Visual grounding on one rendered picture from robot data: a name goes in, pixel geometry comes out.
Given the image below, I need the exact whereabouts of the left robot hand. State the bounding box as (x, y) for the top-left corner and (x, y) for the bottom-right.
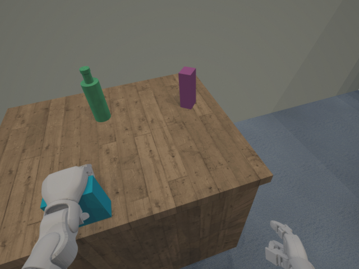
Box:
(42, 164), (95, 225)

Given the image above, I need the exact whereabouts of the table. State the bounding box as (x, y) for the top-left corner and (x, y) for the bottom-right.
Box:
(0, 73), (273, 269)

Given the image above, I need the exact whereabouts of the robot left forearm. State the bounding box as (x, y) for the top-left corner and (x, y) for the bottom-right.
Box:
(22, 200), (80, 269)

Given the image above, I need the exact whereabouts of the sponge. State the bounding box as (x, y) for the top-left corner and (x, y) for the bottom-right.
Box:
(40, 175), (112, 227)

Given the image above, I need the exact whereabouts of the right robot hand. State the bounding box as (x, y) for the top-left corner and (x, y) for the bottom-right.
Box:
(265, 220), (308, 269)

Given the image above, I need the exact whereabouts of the robot right forearm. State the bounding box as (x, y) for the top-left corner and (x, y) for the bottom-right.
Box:
(287, 257), (315, 269)

